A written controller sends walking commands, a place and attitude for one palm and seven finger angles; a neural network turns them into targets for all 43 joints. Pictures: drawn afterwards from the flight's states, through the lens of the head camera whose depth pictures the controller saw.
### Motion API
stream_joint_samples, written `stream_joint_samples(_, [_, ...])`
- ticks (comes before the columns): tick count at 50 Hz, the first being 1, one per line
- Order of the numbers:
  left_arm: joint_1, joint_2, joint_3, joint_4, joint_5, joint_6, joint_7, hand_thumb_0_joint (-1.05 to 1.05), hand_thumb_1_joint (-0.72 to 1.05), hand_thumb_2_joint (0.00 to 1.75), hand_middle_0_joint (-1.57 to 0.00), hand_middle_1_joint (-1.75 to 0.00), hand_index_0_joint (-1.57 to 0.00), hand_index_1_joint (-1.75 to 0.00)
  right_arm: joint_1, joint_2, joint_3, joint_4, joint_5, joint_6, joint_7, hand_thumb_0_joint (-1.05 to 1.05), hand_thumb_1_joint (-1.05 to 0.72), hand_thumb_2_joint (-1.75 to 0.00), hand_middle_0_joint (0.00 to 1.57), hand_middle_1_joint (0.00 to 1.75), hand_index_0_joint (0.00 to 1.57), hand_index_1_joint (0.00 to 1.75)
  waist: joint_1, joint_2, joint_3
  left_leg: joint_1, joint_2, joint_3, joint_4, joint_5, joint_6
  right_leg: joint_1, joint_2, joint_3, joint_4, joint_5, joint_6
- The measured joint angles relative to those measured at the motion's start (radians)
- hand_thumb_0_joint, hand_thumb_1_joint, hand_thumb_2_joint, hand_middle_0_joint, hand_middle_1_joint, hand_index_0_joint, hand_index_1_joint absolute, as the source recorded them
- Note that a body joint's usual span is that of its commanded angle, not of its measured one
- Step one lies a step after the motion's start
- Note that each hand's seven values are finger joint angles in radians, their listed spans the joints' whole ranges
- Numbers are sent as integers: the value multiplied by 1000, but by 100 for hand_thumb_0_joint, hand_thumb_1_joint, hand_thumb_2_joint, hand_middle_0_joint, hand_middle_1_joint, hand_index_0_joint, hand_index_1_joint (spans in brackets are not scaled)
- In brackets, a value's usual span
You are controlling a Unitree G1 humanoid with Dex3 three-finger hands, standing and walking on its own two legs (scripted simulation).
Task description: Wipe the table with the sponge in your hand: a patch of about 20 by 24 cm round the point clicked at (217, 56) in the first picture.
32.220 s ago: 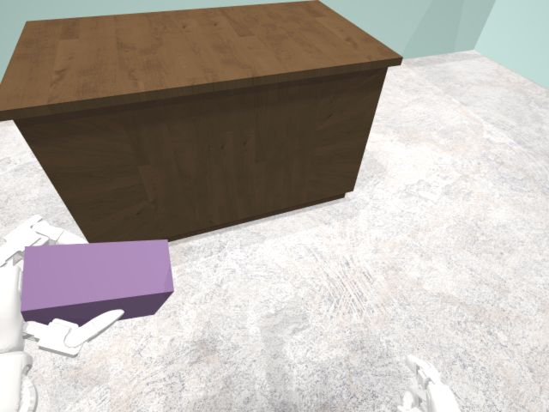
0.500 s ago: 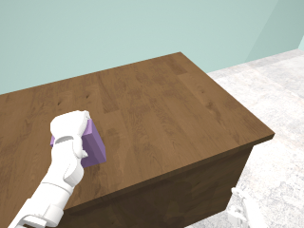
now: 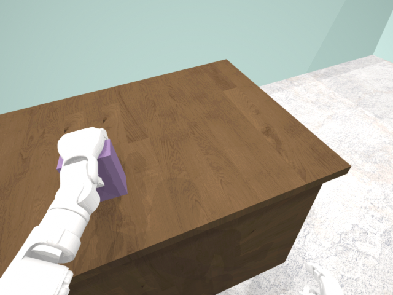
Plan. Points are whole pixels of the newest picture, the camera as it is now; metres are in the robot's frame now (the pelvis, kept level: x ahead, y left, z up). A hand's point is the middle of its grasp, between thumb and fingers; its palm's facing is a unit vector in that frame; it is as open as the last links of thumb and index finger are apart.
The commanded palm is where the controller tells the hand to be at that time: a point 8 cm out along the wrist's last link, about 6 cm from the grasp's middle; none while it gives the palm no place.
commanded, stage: wipe forward along the middle lane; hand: left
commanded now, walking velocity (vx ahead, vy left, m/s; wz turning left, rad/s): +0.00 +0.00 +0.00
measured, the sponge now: (99, 179) +0.36 +0.27 +0.05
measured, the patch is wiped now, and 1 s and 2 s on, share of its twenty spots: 0.90 0.90 0.90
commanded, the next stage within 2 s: slide back across to the first lane in 0.50 s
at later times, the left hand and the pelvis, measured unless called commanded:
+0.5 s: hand (84, 147) +0.41 +0.31 +0.10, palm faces -0.06 -0.03 -1.00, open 9.8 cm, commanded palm +0.39 +0.31 +0.14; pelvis +0.01 +0.03 +0.00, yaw +0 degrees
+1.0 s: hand (66, 147) +0.41 +0.35 +0.11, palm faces -0.04 -0.03 -1.00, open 9.8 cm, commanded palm +0.38 +0.35 +0.16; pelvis +0.02 +0.04 +0.00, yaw +0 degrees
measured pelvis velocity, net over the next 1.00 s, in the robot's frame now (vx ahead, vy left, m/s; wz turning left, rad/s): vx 0.02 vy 0.04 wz -0.01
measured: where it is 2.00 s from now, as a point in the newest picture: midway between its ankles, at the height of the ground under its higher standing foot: outside the picture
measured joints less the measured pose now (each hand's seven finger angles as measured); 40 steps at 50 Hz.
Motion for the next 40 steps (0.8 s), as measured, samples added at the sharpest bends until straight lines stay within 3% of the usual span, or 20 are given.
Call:
stream_joint_samples(22, [-164, 40, 30, 219, 26, -83, 23, 0, -51, 108, -76, -136, -78, -135, 52, 2, -17, 15, -4, 8, 1, 1, -91, -90, 20, 30, 20, 30, -29, -21, -11, -55, -20, 11, 3, 1, 8, -39, -20, 12, -35, 23, 33])
stream_joint_samples(32, [-241, 51, 36, 307, 43, -85, 40, 0, -51, 108, -76, -136, -78, -135, 59, 18, -12, 21, -8, 11, 9, 1, -90, -90, 20, 30, 20, 30, -41, -35, -14, -80, -32, 17, 11, -5, 21, -59, -32, 18, -37, 24, 47])
stream_joint_samples(40, [-178, 68, 82, 246, 34, -101, 43, 0, -50, 108, -76, -136, -78, -135, 70, 18, -14, 9, -10, 19, 15, 1, -90, -90, 20, 30, 20, 30, -45, -34, -15, -56, -34, 32, -2, -12, 29, -37, -34, 33, -60, 27, 55])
